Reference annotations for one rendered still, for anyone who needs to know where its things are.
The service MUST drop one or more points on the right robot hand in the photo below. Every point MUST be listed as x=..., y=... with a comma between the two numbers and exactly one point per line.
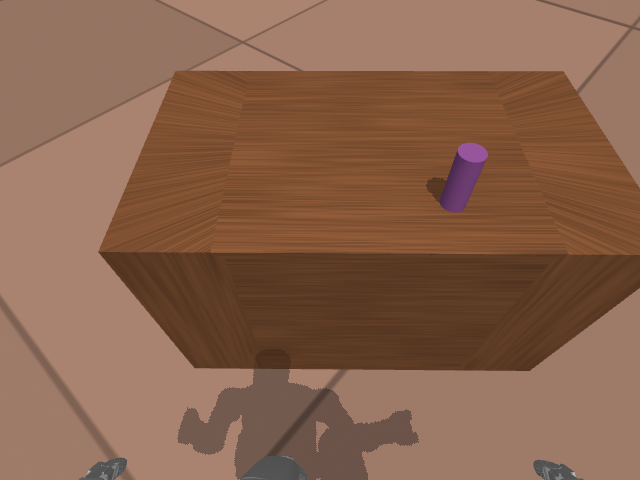
x=551, y=471

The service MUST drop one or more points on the can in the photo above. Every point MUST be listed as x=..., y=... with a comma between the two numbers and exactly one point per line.
x=466, y=168

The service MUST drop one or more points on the left robot hand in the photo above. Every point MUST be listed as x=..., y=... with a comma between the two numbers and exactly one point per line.
x=106, y=471

